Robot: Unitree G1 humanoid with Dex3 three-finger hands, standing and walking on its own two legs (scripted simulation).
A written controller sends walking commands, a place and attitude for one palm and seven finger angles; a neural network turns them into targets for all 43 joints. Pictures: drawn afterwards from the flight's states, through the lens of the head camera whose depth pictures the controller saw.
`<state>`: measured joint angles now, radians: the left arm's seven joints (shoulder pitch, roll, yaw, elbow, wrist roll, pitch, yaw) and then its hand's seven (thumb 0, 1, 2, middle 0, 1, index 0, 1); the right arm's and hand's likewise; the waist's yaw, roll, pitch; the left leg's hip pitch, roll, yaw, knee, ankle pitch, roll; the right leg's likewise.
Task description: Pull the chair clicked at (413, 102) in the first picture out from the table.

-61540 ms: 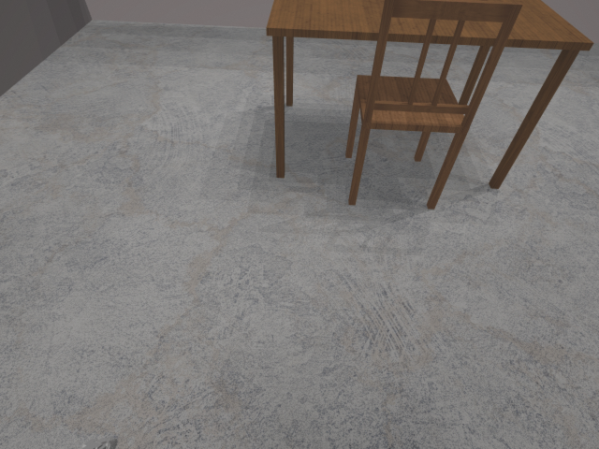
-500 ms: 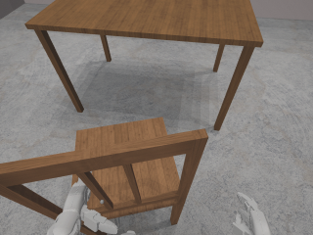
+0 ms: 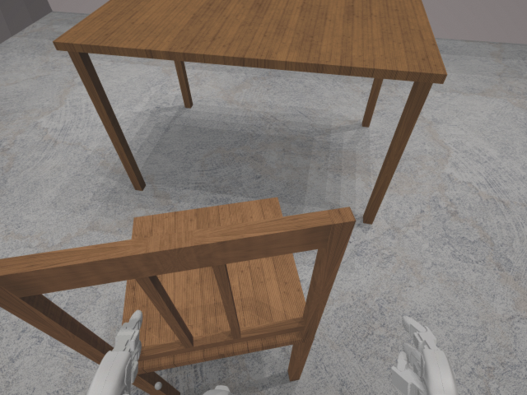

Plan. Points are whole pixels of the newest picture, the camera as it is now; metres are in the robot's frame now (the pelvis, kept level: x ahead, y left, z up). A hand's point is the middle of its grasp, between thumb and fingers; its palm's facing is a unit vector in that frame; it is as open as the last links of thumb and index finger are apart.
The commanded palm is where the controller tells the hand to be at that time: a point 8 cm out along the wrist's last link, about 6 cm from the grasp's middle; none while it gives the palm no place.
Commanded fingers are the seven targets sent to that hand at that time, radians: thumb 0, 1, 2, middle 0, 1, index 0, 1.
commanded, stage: draw the fingers out of the gap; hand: left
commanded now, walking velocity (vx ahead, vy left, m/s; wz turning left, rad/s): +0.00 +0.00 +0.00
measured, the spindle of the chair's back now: (170, 314) +0.25 +0.16 -0.02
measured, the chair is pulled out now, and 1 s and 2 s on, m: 0.59 0.59 0.58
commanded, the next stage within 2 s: draw the hand back to the body in 0.22 s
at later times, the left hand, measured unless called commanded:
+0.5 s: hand out of the picture +0.13 +0.16 +0.02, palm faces +0.07 -1.00 -0.05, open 17.5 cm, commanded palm +0.09 +0.22 +0.03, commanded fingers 0.00 -0.55 0.20 0.00 0.00 0.00 0.00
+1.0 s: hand (85, 379) +0.14 +0.20 +0.09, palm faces +0.12 -0.94 -0.33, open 16.4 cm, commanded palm +0.11 +0.26 +0.13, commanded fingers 0.00 -0.04 0.44 -0.07 -0.10 -0.07 -0.10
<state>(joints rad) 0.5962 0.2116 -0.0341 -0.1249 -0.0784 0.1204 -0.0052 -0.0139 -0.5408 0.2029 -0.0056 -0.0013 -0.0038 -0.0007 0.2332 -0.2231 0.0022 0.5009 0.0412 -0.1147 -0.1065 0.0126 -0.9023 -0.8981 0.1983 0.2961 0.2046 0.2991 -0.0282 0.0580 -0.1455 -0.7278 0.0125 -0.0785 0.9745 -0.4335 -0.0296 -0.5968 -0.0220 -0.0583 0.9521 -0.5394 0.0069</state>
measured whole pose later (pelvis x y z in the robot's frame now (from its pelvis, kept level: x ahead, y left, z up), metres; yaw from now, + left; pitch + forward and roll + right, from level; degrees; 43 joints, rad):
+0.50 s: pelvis +0.00 +0.00 -0.02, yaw +0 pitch +12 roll -2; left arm 0.82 0.19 -0.01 -0.33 -0.17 -0.12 -0.08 -0.02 -0.54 0.20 -0.01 0.00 0.00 0.00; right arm 0.23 -0.19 -0.04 0.50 0.05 -0.15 -0.11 0.01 -0.90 -0.90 0.20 0.30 0.20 0.30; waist 0.01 0.05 -0.17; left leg -0.81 0.02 -0.10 1.08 -0.48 -0.03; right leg -0.67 -0.01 -0.07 1.04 -0.58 0.01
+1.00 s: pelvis -0.01 +0.00 +0.02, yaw -1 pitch +3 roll -2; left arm 0.74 0.34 0.10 -0.43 -0.10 -0.03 0.02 -0.01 -0.36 0.29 -0.07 -0.06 -0.04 -0.04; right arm 0.22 -0.21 0.01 0.55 0.05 -0.10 -0.14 0.01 -0.90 -0.90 0.20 0.30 0.20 0.30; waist 0.04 0.07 -0.09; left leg -0.54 0.04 -0.08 0.89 -0.41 -0.03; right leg -0.40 0.01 -0.05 0.83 -0.48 0.00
